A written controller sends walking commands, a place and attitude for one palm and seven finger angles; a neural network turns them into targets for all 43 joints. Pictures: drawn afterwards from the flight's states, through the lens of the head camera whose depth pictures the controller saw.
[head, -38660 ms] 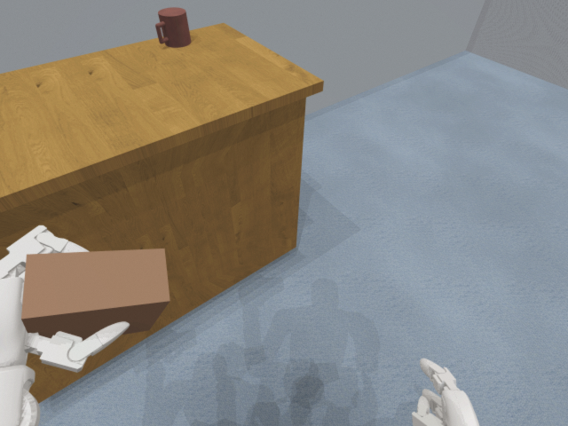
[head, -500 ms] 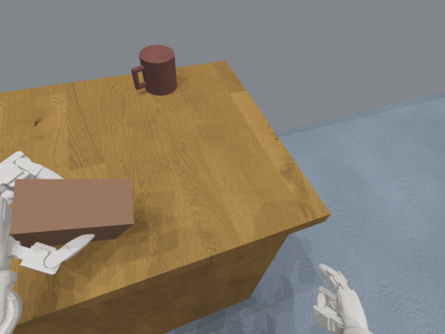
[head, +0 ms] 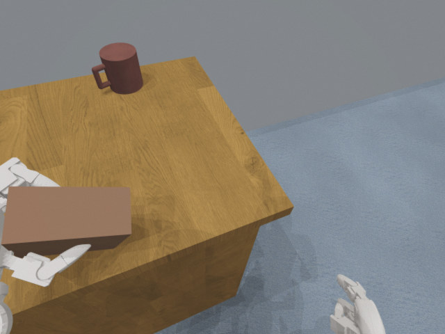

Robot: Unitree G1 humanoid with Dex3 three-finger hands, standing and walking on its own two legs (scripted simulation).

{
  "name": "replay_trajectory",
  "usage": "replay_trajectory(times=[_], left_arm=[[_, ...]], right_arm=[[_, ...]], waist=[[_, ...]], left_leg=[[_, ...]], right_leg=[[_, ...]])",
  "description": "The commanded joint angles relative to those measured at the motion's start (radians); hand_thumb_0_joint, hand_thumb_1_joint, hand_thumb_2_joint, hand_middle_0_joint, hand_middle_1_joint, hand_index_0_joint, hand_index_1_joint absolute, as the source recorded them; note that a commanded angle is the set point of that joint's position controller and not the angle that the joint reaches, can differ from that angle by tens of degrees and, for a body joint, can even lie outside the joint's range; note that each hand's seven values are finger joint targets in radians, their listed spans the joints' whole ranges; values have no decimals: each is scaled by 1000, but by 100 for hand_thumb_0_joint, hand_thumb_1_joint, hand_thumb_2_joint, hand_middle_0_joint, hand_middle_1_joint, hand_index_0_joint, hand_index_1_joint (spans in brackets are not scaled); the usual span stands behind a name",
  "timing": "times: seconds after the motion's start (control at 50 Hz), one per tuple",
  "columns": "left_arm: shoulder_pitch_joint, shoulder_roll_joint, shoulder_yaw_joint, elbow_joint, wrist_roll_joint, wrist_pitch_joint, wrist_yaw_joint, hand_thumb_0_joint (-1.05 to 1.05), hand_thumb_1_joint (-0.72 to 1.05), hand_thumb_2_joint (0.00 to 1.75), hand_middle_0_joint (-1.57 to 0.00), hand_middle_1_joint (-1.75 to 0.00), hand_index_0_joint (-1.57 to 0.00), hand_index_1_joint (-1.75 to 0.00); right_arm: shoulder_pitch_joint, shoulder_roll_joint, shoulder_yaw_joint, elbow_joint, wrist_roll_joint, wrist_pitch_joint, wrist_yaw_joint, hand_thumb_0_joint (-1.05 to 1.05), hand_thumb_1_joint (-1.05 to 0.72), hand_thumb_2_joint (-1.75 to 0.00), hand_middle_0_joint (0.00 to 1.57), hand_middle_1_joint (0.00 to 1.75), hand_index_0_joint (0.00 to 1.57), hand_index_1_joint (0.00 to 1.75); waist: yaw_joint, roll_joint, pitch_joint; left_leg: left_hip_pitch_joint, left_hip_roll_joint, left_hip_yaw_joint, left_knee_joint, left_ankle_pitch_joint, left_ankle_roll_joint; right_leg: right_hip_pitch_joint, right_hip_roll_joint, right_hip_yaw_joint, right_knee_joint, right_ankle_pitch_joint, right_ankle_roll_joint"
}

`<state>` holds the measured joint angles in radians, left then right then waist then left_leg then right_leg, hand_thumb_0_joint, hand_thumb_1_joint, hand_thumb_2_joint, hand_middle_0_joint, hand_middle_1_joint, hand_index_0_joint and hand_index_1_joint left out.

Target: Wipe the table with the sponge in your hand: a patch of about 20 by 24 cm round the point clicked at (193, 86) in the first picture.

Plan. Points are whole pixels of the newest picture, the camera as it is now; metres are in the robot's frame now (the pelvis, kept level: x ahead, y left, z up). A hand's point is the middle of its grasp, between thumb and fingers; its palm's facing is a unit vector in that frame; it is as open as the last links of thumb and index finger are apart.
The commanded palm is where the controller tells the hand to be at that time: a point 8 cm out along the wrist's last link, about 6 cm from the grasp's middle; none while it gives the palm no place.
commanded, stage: shuffle to correct the standing spot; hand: left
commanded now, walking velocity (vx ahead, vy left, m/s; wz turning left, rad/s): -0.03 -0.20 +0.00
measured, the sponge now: (89, 223) +0.23 +0.20 +0.14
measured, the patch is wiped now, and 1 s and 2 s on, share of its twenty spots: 0.00 0.00 0.00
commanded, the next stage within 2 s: none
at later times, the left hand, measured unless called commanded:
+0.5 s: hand (43, 223) +0.22 +0.24 +0.17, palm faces +0.35 -0.85 -0.39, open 9.9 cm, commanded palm +0.16 +0.28 +0.18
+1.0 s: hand (37, 222) +0.22 +0.25 +0.17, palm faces +0.35 -0.86 -0.38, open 9.9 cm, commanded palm +0.16 +0.29 +0.18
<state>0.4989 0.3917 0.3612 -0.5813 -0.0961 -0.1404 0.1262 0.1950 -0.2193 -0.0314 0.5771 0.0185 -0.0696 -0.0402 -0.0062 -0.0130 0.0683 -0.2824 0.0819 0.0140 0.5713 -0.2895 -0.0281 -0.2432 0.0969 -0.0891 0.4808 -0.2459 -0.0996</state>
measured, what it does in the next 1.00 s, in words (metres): stands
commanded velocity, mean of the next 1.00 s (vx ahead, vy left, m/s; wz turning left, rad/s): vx -0.03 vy -0.20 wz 0.00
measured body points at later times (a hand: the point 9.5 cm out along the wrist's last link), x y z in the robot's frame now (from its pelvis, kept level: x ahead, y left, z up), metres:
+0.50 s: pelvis +0.00 +0.00 +0.00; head +0.04 +0.01 +0.45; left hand +0.19 +0.28 +0.19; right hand +0.18 -0.23 -0.08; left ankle +0.01 +0.15 -0.73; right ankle +0.01 -0.05 -0.73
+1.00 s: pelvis +0.00 +0.00 +0.00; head +0.04 +0.02 +0.45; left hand +0.19 +0.29 +0.19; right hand +0.17 -0.23 -0.08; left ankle +0.01 +0.15 -0.73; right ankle +0.01 -0.05 -0.73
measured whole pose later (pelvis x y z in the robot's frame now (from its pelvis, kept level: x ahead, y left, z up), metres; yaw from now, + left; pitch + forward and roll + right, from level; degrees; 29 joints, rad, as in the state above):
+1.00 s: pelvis +0.00 +0.00 +0.00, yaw +0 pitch +0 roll -1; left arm 0.50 0.40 0.37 -0.59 -0.10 -0.12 0.13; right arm 0.20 -0.19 -0.01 0.57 0.02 -0.04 -0.04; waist 0.00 -0.01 0.07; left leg -0.28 0.07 0.01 0.56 -0.28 -0.04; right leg -0.24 0.09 -0.09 0.47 -0.24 -0.09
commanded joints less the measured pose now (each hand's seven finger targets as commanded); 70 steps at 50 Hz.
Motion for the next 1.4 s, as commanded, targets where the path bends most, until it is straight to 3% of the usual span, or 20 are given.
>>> replay_trajectory(times=[0.0, 0.1, 0.12, 0.2, 0.3, 0.32, 0.4, 0.42, 0.58, 0.72, 0.8, 0.82, 0.88, 0.92, 1.02, 1.04, 1.18, 1.24, 1.3, 1.38], left_arm=[[-46, 182, 142, -216, -10, -62, 18, 0, 10, 130, -120, -160, -120, -160], [-46, 181, 141, -209, -5, -61, 13, 0, 10, 130, -120, -160, -120, -160], [-32, 179, 137, -212, -4, -58, 14, 0, 10, 130, -120, -160, -120, -160], [-32, 184, 145, -203, -3, -57, 7, 0, 10, 130, -120, -160, -120, -160], [-28, 178, 136, -211, -9, -50, 7, 0, 10, 130, -120, -160, -120, -160], [-10, 182, 141, -214, -11, -47, 11, 0, 10, 130, -120, -160, -120, -160], [-34, 182, 141, -207, -11, -44, 11, 0, 10, 130, -120, -160, -120, -160], [-30, 173, 132, -212, -12, -42, 13, 0, 10, 130, -120, -160, -120, -160], [-60, 181, 132, -209, 0, -45, 10, 0, 10, 130, -120, -160, -120, -160], [-20, 170, 129, -212, -7, -37, 12, 0, 10, 130, -120, -160, -120, -160], [-34, 178, 136, -206, -8, -36, 16, 0, 10, 130, -120, -160, -120, -160], [-21, 168, 126, -211, -10, -35, 19, 0, 10, 130, -120, -160, -120, -160], [-40, 178, 132, -222, -8, -39, 20, 0, 10, 130, -120, -160, -120, -160], [-32, 176, 129, -223, -8, -39, 22, 0, 10, 130, -120, -160, -120, -160], [-21, 170, 125, -212, -3, -38, 16, 0, 10, 130, -120, -160, -120, -160], [-14, 168, 125, -201, -2, -38, 15, 0, 10, 130, -120, -160, -120, -160], [-31, 169, 127, -203, -6, -29, 18, 0, 10, 130, -120, -160, -120, -160], [-30, 156, 111, -204, -9, -26, 22, 0, 10, 130, -120, -160, -120, -160], [-49, 166, 117, -203, -6, -25, 23, 0, 10, 130, -120, -160, -120, -160], [-34, 172, 123, -218, -5, -27, 23, 0, 10, 130, -120, -160, -120, -160]], right_arm=[[-76, -104, -38, -155, 0, -48, -10, 0, -90, -90, 20, 30, 20, 30], [-75, -110, -37, -157, -2, -46, -11, 0, -90, -90, 20, 30, 20, 30], [-92, -108, -35, -155, 2, -48, -12, 0, -90, -90, 20, 30, 20, 30], [-69, -109, -39, -161, -1, -41, -7, 0, -90, -90, 20, 30, 20, 30], [-64, -104, -37, -161, 1, -38, -4, 0, -90, -90, 20, 30, 20, 30], [-76, -101, -33, -157, 2, -37, -6, 0, -90, -90, 20, 30, 20, 30], [-70, -98, -32, -160, 0, -31, -9, 0, -90, -90, 20, 30, 20, 30], [-81, -98, -29, -154, 3, -31, -10, 0, -90, -90, 20, 30, 20, 30], [-84, -101, -26, -164, -1, -29, -11, 0, -90, -90, 20, 30, 20, 30], [-80, -97, -28, -164, 6, -29, -6, 0, -90, -90, 20, 30, 20, 30], [-70, -99, -28, -163, 3, -23, -5, 0, -90, -90, 20, 30, 20, 30], [-82, -96, -25, -159, 7, -24, -8, 0, -90, -90, 20, 30, 20, 30], [-77, -101, -27, -160, 2, -22, -9, 0, -90, -90, 20, 30, 20, 30], [-91, -97, -22, -157, 4, -24, -12, 0, -90, -90, 20, 30, 20, 30], [-90, -99, -21, -161, 4, -28, -12, 0, -90, -90, 20, 30, 20, 30], [-79, -99, -20, -162, 2, -25, -11, 0, -90, -90, 20, 30, 20, 30], [-70, -102, -27, -160, 4, -20, -8, 0, -90, -90, 20, 30, 20, 30], [-73, -97, -22, -155, 5, -19, -9, 0, -90, -90, 20, 30, 20, 30], [-78, -99, -24, -158, 4, -17, -10, 0, -90, -90, 20, 30, 20, 30], [-85, -100, -25, -161, 4, -15, -11, 0, -90, -90, 20, 30, 20, 30]], waist=[[8, 21, -155], [12, 61, -163], [11, 95, -162], [13, 53, -185], [5, 25, -176], [4, 48, -173], [4, 3, -169], [1, 43, -163], [12, 92, -148], [4, 69, -176], [3, 28, -160], [-1, 59, -152], [1, 56, -151], [0, 102, -147], [5, 134, -158], [7, 118, -158], [1, 36, -169], [-4, 43, -163], [-2, 37, -155], [2, 74, -177]], left_leg=[[52, 23, -29, -26, 98, 62], [32, 71, -69, -80, 166, 76], [54, 76, -69, -86, 194, 77], [32, 82, -67, -60, 225, 73], [43, 50, -51, -31, 141, 64], [64, 48, -48, -36, 142, 65], [44, 45, -47, -28, 124, 65], [65, 43, -51, -39, 138, 65], [16, 110, -102, -119, 160, 84], [51, 71, -70, -67, 168, 68], [21, 52, -63, -48, 79, 64], [40, 47, -65, -57, 79, 65], [24, 61, -81, -73, 93, 68], [36, 72, -94, -98, 122, 72], [31, 114, -124, -130, 231, 80], [19, 119, -128, -131, 226, 82], [27, 66, -82, -68, 110, 67], [50, 52, -76, -58, 93, 66], [39, 60, -85, -63, 135, 67], [52, 86, -103, -78, 253, 70]], right_leg=[[36, -221, 213, -138, 157, 63], [86, -175, 164, -84, 205, 93], [71, -169, 164, -77, 228, 93], [127, -173, 151, -72, 269, 98], [78, -202, 189, -97, 235, 70], [55, -200, 193, -100, 234, 66], [66, -210, 195, -108, 222, 74], [46, -205, 200, -108, 226, 65], [99, -158, 140, -74, 174, 98], [98, -180, 165, -97, 236, 71], [78, -203, 187, -120, 167, 64], [52, -201, 191, -122, 161, 53], [64, -194, 178, -110, 150, 58], [58, -181, 163, -97, 161, 57], [110, -153, 120, -67, 200, 75], [122, -152, 110, -67, 190, 77], [95, -192, 171, -111, 183, 55], [52, -205, 184, -119, 163, 39], [66, -202, 178, -109, 192, 49], [106, -188, 151, -75, 273, 60]])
